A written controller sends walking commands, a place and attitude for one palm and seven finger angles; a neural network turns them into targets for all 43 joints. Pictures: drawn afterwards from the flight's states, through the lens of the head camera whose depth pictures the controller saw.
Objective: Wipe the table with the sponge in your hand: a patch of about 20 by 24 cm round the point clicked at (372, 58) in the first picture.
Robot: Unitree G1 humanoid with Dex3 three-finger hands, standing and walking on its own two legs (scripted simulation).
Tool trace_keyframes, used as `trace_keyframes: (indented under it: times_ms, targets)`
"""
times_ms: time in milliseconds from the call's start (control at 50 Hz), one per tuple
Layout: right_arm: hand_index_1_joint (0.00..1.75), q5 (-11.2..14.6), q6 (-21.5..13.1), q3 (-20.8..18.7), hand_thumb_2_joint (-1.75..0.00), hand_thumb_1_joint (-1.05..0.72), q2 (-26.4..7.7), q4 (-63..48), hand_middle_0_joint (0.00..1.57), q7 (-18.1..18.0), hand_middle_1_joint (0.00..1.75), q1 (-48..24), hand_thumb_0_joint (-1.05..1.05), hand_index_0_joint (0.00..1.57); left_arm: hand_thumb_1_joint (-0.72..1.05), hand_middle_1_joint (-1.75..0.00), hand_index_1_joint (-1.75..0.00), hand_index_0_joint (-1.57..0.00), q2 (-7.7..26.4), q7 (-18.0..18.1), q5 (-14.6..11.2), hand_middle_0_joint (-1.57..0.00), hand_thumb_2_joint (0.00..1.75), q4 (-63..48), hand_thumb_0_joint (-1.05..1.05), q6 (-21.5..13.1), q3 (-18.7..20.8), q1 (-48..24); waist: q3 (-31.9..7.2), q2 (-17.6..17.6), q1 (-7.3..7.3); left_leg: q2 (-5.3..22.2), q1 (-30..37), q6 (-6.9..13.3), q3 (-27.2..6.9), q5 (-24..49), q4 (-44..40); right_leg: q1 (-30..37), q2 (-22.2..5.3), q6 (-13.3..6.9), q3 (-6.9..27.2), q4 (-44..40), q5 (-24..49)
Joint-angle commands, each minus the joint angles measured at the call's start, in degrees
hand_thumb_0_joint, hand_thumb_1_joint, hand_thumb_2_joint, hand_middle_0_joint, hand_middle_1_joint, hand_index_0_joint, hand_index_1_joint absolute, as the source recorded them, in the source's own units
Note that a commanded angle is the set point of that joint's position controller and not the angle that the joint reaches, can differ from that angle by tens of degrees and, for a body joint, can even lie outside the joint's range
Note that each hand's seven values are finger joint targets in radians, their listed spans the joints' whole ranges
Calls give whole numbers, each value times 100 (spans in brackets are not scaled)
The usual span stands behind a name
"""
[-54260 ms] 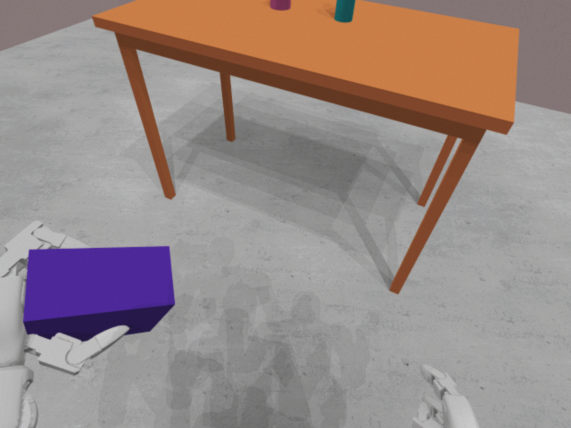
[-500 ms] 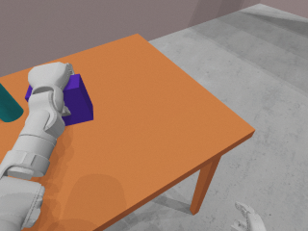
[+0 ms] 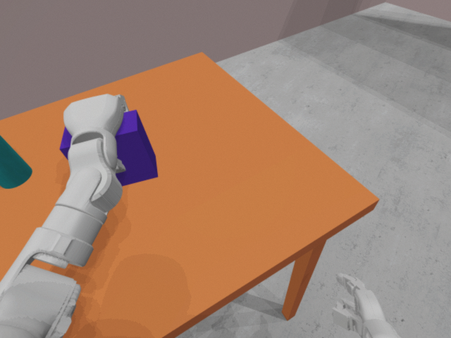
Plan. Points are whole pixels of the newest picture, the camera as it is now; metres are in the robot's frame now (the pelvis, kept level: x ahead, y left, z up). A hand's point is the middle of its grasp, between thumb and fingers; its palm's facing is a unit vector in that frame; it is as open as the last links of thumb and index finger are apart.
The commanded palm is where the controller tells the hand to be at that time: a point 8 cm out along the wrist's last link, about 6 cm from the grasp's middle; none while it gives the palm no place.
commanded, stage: wipe back along the middle lane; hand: left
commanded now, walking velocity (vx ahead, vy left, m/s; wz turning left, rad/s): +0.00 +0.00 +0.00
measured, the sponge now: (118, 160) +0.39 +0.26 +0.11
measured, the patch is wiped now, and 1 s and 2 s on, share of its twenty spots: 0.40 0.60 0.70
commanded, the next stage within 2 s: slide across to the third lane in 1.54 s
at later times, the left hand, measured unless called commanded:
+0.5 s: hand (118, 155) +0.35 +0.22 +0.16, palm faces +0.10 -0.03 -0.99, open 10.5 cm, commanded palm +0.30 +0.22 +0.19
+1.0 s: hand (123, 176) +0.31 +0.20 +0.16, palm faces +0.18 -0.05 -0.98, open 10.5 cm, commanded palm +0.26 +0.19 +0.18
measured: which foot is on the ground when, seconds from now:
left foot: down 0.00-1.00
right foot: down 0.00-1.00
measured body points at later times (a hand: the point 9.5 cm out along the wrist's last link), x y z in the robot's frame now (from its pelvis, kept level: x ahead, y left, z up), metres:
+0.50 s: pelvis -0.01 -0.01 +0.00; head -0.02 -0.06 +0.45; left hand +0.34 +0.22 +0.22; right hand +0.22 -0.22 -0.10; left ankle -0.01 +0.09 -0.74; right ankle -0.04 -0.10 -0.74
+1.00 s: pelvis -0.02 -0.02 +0.00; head -0.04 -0.08 +0.44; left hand +0.30 +0.20 +0.21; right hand +0.23 -0.23 -0.08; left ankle -0.01 +0.09 -0.74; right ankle -0.04 -0.10 -0.74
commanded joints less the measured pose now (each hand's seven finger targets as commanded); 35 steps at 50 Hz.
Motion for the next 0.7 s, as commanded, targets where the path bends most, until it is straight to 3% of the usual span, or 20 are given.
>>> trace_keyframes:
  times_ms: [0,20,80,120,140,220,260,300,320,360,420,440,460,520,560,620,640,680]
  targets:
    - [30,-7,-225,-180,-90,-90,-474,-908,20,4,30,-823,0,20,10,-160,-160,-120,566,82,-1,-120,130,-941,0,33,363,-1809,-1904,-653,-167,243,1153,-85,-134,2584,48,520,-76,-211,50,16,2572]
    - [30,-7,-226,-177,-90,-90,-499,-912,20,4,30,-881,0,20,10,-160,-160,-120,713,96,-59,-120,130,-971,0,44,564,-1695,-1921,-602,-98,253,1121,-89,-132,2531,14,592,-73,-239,58,20,2575]
    - [30,10,-181,-149,-90,-90,-463,-936,20,12,30,-944,0,20,10,-160,-160,-120,532,130,-108,-120,130,-954,0,131,429,-1478,-1728,-833,-116,236,948,-68,-80,2195,-30,610,-85,-187,47,-6,2471]
    - [30,15,-160,-145,-90,-90,-492,-930,20,13,30,-1072,0,20,10,-160,-160,-120,833,179,-124,-120,130,-976,0,208,747,-1276,-1654,-679,-10,247,880,-84,-72,2106,-101,657,-75,-221,88,-30,2391]
    - [30,15,-155,-134,-90,-90,-460,-960,20,18,30,-1078,0,20,10,-160,-160,-120,547,173,-137,-120,130,-1109,0,218,478,-1301,-1693,-703,-63,227,928,-80,-46,2135,-69,678,-78,-199,47,3,2416]
    - [30,36,-98,-113,-90,-90,-458,-1016,20,42,30,-1250,0,20,10,-160,-160,-120,602,174,-123,-120,130,-1259,0,396,573,-890,-1556,-704,-9,264,809,-80,-26,1961,-130,677,-67,-212,93,-30,2296]
    - [30,52,-79,-110,-90,-90,-437,-1019,20,48,30,-1217,0,20,10,-160,-160,-120,407,152,-118,-120,130,-1274,0,477,372,-795,-1486,-809,-64,250,799,-57,0,1808,-109,631,-65,-178,77,-31,2209]
    - [30,62,-57,-88,-90,-90,-442,-1031,20,37,30,-1270,0,20,10,-160,-160,-120,458,133,-114,-120,130,-1252,0,553,389,-740,-1405,-889,-60,242,696,-55,19,1607,-149,653,-73,-159,105,-60,2101]
    - [30,68,-56,-87,-90,-90,-456,-1035,20,26,30,-1344,0,20,10,-160,-160,-120,634,127,-134,-120,130,-1258,0,578,559,-668,-1379,-767,-15,270,686,-60,5,1551,-187,639,-62,-188,124,-64,1991]
    - [30,83,-53,-70,-90,-90,-423,-1046,20,15,30,-1326,0,20,10,-160,-160,-120,330,91,-159,-120,130,-1238,0,614,272,-614,-1276,-816,-75,244,663,-47,29,1424,-176,576,-69,-155,102,-84,1874]
    - [30,79,-36,-67,-90,-90,-465,-1062,20,-5,30,-1404,0,20,10,-160,-160,-120,725,71,-172,-120,130,-1287,0,649,646,-317,-1327,-814,14,257,587,-55,42,1391,-178,721,-63,-171,207,-95,1947]
    - [30,82,-45,-59,-90,-90,-412,-1110,20,-6,30,-1404,0,20,10,-160,-160,-120,348,45,-197,-120,130,-1372,0,636,321,-290,-1308,-874,-42,234,606,-36,90,1401,-154,733,-77,-136,159,-72,1970]
    - [30,87,-42,-74,-90,-90,-431,-1097,20,12,30,-1380,0,20,10,-160,-160,-120,529,51,-203,-120,130,-1383,0,621,520,-86,-1299,-936,-17,250,570,-36,85,1425,-123,757,-71,-130,184,-69,2081]
    - [30,85,-36,-69,-90,-90,-407,-1224,20,50,30,-1521,0,20,10,-160,-160,-120,436,20,-222,-120,130,-1767,0,621,521,364,-1356,-763,63,244,579,-38,85,1568,-101,840,-59,-163,250,-23,2272]
    - [30,107,-18,-70,-90,-90,-384,-1235,20,85,30,-1498,0,20,10,-160,-160,-120,187,20,-239,-120,130,-1884,0,638,306,557,-1160,-859,-8,255,545,-39,115,1520,-76,717,-55,-131,198,-21,2226]
    - [30,114,2,-75,-90,-90,-400,-1250,20,85,30,-1618,0,20,10,-160,-160,-120,321,54,-291,-120,130,-2005,0,751,476,839,-1038,-884,56,268,463,-42,121,1327,-112,698,-27,-132,277,-61,2046]
    - [30,127,6,-59,-90,-90,-378,-1256,20,77,30,-1611,0,20,10,-160,-160,-120,98,57,-307,-120,130,-2013,0,772,254,758,-890,-913,-12,268,437,-39,143,1220,-124,593,-39,-104,220,-75,1892]
    - [30,130,-3,-76,-90,-90,-380,-1236,20,71,30,-1579,0,20,10,-160,-160,-120,142,92,-322,-120,130,-2018,0,788,315,889,-939,-941,9,257,461,-32,137,1136,-98,586,-25,-99,260,-96,1800]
